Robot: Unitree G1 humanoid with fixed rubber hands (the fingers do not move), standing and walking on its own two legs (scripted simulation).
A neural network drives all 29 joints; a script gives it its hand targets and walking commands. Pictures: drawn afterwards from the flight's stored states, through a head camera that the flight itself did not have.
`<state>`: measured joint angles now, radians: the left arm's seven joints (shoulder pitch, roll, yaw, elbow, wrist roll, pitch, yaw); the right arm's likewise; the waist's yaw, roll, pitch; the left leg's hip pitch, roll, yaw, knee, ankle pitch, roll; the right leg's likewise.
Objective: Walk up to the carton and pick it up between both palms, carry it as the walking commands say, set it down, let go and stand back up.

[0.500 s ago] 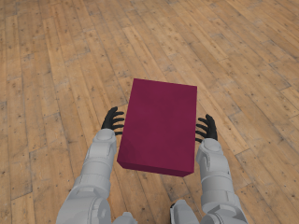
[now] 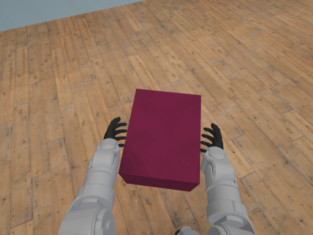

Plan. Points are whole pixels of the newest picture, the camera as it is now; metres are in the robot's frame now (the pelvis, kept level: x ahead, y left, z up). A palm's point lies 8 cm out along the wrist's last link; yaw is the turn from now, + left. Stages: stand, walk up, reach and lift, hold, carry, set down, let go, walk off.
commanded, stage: reach and lift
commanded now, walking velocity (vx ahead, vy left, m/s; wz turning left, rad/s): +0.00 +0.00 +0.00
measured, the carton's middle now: (163, 140) +0.41 -0.02 -0.07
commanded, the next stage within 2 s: hold in 1.74 s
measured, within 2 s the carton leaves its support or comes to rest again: neither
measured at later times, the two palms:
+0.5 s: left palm (97, 141) +0.33 +0.15 +0.07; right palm (216, 147) +0.31 -0.14 +0.07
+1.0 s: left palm (97, 144) +0.32 +0.14 +0.07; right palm (218, 144) +0.31 -0.14 +0.08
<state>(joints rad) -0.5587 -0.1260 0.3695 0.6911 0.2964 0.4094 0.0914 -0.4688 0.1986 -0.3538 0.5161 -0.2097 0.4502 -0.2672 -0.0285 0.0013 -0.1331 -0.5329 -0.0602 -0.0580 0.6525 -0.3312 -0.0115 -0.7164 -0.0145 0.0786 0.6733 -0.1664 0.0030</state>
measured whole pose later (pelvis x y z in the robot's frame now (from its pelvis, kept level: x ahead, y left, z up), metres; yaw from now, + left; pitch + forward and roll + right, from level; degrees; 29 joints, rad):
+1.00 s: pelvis +0.01 +0.00 +0.02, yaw +0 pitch -4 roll +2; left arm -0.46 -0.13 0.35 0.62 0.32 0.63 0.05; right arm -0.46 0.22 -0.32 0.50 -0.23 0.68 -0.29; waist -0.03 0.00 -0.08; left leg -0.10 -0.03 -0.08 0.43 -0.27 -0.01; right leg -0.29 -0.01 0.06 0.47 -0.12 0.01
